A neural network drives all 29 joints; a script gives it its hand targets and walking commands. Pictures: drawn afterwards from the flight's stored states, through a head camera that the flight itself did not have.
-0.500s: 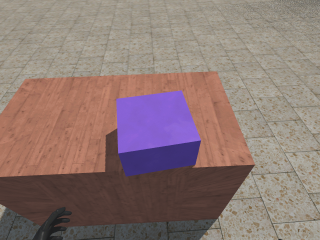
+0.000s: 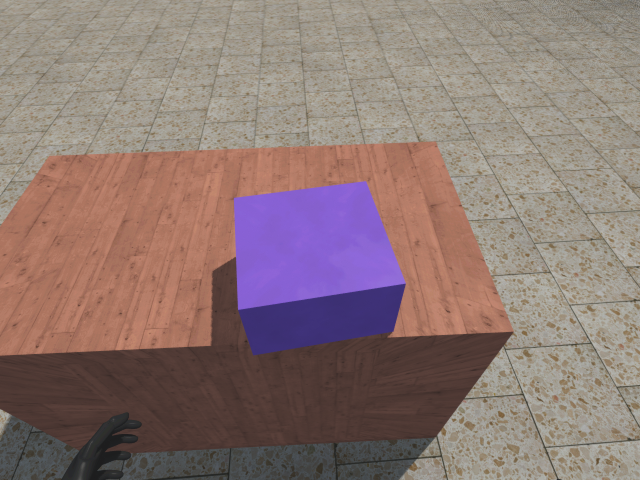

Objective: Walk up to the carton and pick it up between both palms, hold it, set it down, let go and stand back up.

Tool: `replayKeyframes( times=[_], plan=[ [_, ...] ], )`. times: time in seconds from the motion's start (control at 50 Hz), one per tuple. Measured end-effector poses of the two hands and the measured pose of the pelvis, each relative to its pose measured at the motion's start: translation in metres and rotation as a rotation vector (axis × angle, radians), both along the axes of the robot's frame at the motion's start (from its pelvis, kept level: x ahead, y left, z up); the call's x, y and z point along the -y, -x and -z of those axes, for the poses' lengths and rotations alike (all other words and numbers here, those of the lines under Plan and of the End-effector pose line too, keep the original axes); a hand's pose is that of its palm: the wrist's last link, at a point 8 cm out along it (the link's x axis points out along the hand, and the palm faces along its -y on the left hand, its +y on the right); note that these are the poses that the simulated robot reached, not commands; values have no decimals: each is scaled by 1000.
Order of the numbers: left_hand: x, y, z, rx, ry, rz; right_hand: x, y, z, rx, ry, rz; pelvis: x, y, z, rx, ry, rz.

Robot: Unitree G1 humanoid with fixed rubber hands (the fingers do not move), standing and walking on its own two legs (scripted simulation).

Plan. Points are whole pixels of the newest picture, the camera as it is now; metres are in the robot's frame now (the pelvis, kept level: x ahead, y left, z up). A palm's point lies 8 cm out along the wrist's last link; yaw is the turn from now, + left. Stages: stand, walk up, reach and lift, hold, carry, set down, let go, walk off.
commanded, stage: walk up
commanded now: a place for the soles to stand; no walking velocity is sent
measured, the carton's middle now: (312, 263) +0.47 +0.03 -0.05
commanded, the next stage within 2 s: reach and lift in 0.04 s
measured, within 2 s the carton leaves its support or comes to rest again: neither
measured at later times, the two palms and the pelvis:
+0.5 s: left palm (132, 460) +0.17 +0.24 -0.06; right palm out of the picture +0.13 -0.28 -0.08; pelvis +0.00 -0.02 +0.01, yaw +0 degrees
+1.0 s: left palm (135, 421) +0.21 +0.24 -0.02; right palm (547, 457) +0.17 -0.26 -0.05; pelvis +0.00 -0.01 +0.01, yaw +1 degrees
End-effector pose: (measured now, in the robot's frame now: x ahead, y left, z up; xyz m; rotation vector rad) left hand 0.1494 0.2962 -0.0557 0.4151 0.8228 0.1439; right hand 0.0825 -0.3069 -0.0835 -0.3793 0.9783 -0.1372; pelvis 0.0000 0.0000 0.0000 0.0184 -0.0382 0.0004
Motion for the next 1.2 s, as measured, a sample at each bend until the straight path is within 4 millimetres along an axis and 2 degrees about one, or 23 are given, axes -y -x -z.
replayKeyframes(
  times=[0.06,0.12,0.18,0.26,0.36,0.5,0.72,0.9,1.06,1.2],
  plan=[
    [1,0,1,1,3,0,0,0,-1,1,2,0,0,0,0,0,0,0],
    [4,4,9,-98,-1,-77,2,-4,6,64,-30,-10,-1,-2,1,8,16,6],
    [18,6,14,-168,12,-123,2,-13,17,101,-52,-19,0,-6,3,12,24,11],
    [34,-5,11,-154,37,-135,-6,-31,20,155,-75,-34,5,-10,3,5,21,2],
    [47,-24,2,-48,73,-127,-21,-49,6,240,-108,-31,15,-9,-1,-3,6,-6],
    [52,-23,3,-14,106,-122,-22,-42,-6,238,-92,-25,18,-2,-6,-15,4,-8],
    [52,-27,-12,126,100,-102,-35,-52,-20,331,-123,-32,14,6,-7,-8,6,-11],
    [57,-42,-28,239,87,-81,-46,-74,-20,405,-200,-17,13,1,-8,-15,8,-14],
    [58,-66,-39,376,144,-74,-52,-105,-41,527,-208,-21,10,-5,-8,-24,11,-16],
    [56,-72,-35,424,174,-72,-62,-123,-50,598,-229,-25,1,-11,-8,-33,17,-20]
  ],
)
